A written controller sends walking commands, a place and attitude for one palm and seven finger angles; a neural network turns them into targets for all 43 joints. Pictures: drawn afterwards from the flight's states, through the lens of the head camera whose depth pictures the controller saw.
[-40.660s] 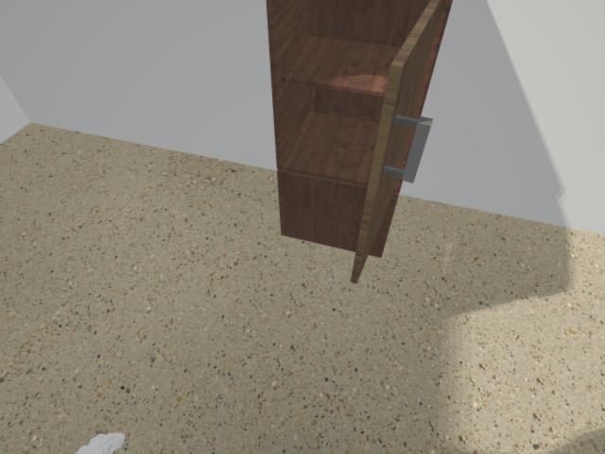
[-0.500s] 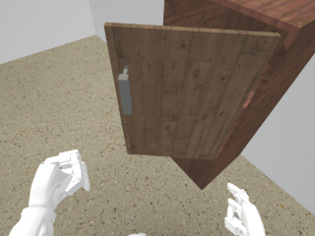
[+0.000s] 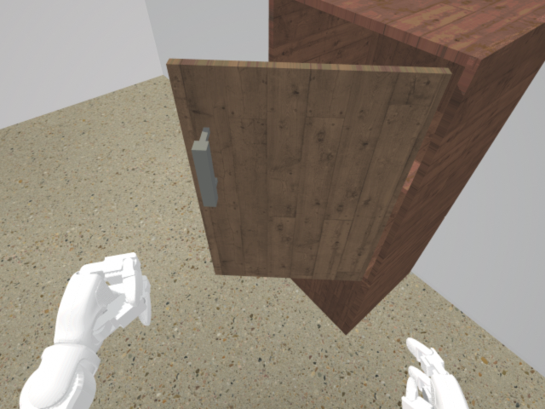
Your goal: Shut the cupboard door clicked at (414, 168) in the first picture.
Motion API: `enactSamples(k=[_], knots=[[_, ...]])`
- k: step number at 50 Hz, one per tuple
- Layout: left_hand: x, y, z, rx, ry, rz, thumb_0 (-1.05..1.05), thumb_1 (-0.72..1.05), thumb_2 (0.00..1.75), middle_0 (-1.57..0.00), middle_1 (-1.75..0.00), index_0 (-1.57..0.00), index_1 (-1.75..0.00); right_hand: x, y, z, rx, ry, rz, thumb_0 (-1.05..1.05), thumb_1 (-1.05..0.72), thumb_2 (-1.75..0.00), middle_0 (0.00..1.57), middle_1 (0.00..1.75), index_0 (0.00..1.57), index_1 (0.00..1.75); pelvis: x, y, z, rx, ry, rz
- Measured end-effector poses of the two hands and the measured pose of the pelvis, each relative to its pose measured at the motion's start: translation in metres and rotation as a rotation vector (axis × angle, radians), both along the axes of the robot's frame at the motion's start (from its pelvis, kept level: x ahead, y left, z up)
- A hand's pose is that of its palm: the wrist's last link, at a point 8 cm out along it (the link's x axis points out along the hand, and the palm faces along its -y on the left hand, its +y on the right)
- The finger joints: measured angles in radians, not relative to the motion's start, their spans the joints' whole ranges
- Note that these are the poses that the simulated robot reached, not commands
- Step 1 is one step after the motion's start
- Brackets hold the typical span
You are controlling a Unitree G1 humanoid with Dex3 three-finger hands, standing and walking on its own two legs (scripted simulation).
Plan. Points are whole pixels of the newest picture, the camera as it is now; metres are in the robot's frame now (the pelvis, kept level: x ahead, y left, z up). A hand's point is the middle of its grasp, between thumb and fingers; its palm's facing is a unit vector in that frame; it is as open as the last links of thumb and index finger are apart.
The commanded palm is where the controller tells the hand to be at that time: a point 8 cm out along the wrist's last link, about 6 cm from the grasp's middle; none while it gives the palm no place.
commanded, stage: raise the hand and make a fist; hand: left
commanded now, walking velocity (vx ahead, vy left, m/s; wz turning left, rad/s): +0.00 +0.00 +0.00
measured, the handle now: (208, 167) +0.48 +0.15 +0.09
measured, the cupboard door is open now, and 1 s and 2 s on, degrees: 47 47 45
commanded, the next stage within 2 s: bring the fist close to the handle in 0.10 s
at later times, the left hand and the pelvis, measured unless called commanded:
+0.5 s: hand (171, 272) +0.27 +0.16 +0.09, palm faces +0.03 -1.00 -0.03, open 3.1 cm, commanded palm +0.24 +0.21 +0.09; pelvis +0.00 -0.03 +0.00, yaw +0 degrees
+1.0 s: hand (206, 228) +0.35 +0.13 +0.09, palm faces +0.01 -1.00 -0.01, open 3.1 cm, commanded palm +0.32 +0.18 +0.09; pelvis +0.00 -0.01 +0.00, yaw -1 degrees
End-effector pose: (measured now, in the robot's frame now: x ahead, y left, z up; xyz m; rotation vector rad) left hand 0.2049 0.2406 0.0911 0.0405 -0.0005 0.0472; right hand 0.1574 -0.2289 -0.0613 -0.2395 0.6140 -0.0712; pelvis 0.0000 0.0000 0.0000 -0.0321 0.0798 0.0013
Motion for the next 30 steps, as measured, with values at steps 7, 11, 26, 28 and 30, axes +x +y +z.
enactSamples(k=[7, 11, 26, 28, 30], knots=[[-0.005, -0.011, 0.000, 0.004, -0.008, 0.004, 0.01, 0.90, 0.90, -1.30, -1.50, -1.30, -1.50, 0.003, -0.010, -0.002, 0.009, -0.011, 0.009, 0.01, -0.90, -0.90, 0.20, 0.30, 0.20, 0.30, -0.002, -0.011, -0.001, 0.006, -0.002, 0.004], [-0.006, -0.018, -0.001, 0.007, 0.002, 0.001, 0.01, 0.90, 0.90, -1.30, -1.50, -1.30, -1.50, 0.006, -0.013, -0.002, 0.018, -0.021, 0.013, 0.01, -0.90, -0.90, 0.21, 0.30, 0.20, 0.30, -0.002, -0.018, -0.001, 0.010, -0.002, 0.005], [0.045, -0.028, 0.002, -0.008, -0.015, -0.018, 0.01, 0.90, 0.90, -1.30, -1.50, -1.30, -1.50, 0.006, -0.030, -0.008, 0.025, 0.014, -0.018, 0.01, -0.90, -0.90, 0.21, 0.30, 0.20, 0.30, 0.002, -0.029, 0.000, 0.021, 0.013, -0.005], [0.050, -0.029, 0.002, -0.014, -0.014, -0.020, 0.01, 0.90, 0.90, -1.30, -1.50, -1.30, -1.50, 0.004, -0.031, -0.008, 0.024, 0.021, -0.027, 0.01, -0.90, -0.90, 0.21, 0.30, 0.20, 0.30, 0.004, -0.029, 0.001, 0.023, 0.014, -0.009], [0.054, -0.029, 0.002, -0.019, -0.014, -0.017, 0.01, 0.90, 0.90, -1.30, -1.50, -1.30, -1.50, 0.002, -0.033, -0.008, 0.022, 0.032, -0.034, 0.01, -0.90, -0.90, 0.20, 0.30, 0.20, 0.30, 0.005, -0.028, 0.001, 0.025, 0.016, -0.012]])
